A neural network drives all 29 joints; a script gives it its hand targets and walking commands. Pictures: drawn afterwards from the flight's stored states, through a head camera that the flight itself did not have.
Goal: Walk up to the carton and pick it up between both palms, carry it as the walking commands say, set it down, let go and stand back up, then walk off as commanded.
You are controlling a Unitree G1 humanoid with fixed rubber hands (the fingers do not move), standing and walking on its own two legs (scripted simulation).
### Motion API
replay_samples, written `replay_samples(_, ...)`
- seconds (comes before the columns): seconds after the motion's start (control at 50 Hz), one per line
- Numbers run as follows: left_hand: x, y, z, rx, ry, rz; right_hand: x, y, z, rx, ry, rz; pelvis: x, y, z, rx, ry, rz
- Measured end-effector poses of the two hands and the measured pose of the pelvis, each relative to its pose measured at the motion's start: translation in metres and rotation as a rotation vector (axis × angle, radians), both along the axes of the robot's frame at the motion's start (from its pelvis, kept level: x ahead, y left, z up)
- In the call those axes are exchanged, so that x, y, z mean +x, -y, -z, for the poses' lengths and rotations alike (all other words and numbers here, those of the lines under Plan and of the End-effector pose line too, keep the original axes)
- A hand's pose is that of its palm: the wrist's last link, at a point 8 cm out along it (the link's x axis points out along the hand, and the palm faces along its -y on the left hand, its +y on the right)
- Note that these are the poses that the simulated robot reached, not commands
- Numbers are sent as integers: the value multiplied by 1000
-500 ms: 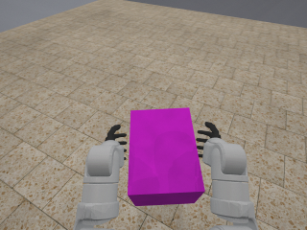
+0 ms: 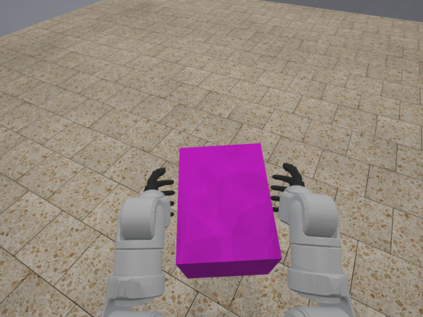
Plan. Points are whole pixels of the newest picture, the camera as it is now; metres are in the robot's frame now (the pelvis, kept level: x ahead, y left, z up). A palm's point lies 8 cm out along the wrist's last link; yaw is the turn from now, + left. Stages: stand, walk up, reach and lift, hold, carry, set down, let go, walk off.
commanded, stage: carry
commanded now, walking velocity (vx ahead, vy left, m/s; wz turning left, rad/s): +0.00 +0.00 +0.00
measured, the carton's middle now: (223, 211) +0.35 -0.01 -0.03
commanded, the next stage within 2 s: hold in 0.80 s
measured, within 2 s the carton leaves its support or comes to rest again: neither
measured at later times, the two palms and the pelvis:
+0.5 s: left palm (159, 203) +0.30 +0.11 +0.08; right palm (301, 200) +0.30 -0.15 +0.09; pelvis +0.00 -0.01 +0.00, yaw +0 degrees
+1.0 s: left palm (160, 217) +0.29 +0.11 +0.05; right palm (304, 219) +0.28 -0.16 +0.05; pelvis +0.01 -0.01 +0.01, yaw -6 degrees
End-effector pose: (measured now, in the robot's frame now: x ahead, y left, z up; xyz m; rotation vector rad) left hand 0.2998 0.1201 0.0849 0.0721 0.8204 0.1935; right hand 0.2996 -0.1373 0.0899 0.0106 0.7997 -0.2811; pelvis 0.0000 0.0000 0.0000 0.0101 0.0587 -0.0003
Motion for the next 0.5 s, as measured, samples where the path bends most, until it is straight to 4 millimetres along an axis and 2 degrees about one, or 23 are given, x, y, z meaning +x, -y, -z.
replay_samples(0.24, -2, 1, 0, 16, 7, -15, 2, 2, 4, 8, 7, -22, 1, 5, 1, 0, 7, -4)
replay_samples(0.5, 0, 12, 1, 13, 6, 12, -1, 13, 3, 5, 8, 1, 0, 10, 0, 0, -1, 2)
